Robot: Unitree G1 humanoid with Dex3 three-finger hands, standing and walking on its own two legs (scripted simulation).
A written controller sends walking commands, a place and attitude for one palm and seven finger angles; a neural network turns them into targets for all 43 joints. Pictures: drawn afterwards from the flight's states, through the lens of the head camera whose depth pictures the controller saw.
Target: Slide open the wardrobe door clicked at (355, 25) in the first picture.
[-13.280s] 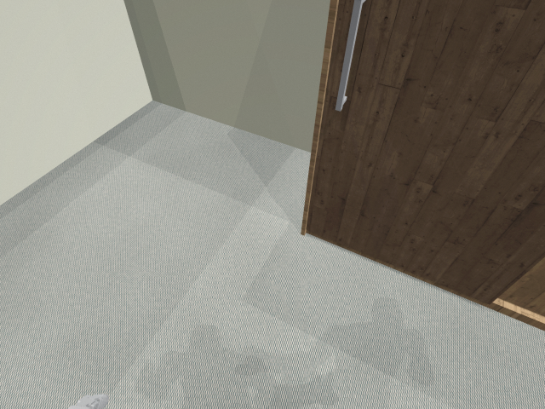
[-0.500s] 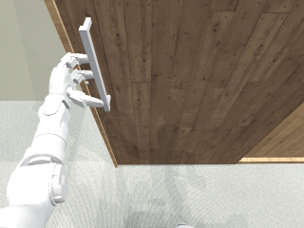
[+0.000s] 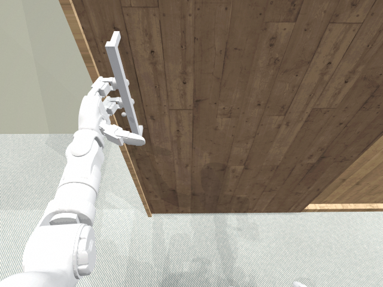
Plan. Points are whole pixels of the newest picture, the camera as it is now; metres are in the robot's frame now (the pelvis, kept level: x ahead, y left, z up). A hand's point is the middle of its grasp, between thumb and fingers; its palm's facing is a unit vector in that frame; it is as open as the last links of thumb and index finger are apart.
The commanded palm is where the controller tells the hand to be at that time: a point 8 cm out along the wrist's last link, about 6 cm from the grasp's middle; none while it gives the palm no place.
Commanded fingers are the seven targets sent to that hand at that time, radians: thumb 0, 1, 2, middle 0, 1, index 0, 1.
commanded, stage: slide the fingers in behind the handle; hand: left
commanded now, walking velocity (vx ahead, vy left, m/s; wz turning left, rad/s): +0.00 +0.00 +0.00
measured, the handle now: (129, 98) +0.50 +0.14 +0.11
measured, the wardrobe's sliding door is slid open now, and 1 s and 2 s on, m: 0.00 0.00 0.00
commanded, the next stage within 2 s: grip the handle and tug to test in 1.26 s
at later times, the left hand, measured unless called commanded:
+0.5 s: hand (132, 116) +0.43 +0.12 +0.12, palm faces -0.02 -1.00 +0.00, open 14.0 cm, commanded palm +0.40 +0.18 +0.12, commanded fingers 0.00 -0.50 0.30 -0.30 -1.20 -0.30 -1.20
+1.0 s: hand (134, 118) +0.43 +0.12 +0.12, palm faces +0.00 -1.00 +0.00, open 14.3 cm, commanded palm +0.40 +0.17 +0.12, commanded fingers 0.00 -0.50 0.30 -0.30 -1.20 -0.30 -1.20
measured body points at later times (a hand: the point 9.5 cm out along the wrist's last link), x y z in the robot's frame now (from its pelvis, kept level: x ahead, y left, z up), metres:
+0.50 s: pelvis +0.00 -0.01 +0.00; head +0.04 -0.01 +0.45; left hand +0.43 +0.18 +0.12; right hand +0.10 -0.26 -0.11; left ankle -0.02 +0.12 -0.72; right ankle +0.02 -0.13 -0.72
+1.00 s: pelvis +0.00 -0.01 +0.00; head +0.04 -0.02 +0.45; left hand +0.42 +0.17 +0.12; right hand +0.09 -0.26 -0.11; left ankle -0.02 +0.12 -0.72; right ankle +0.02 -0.13 -0.72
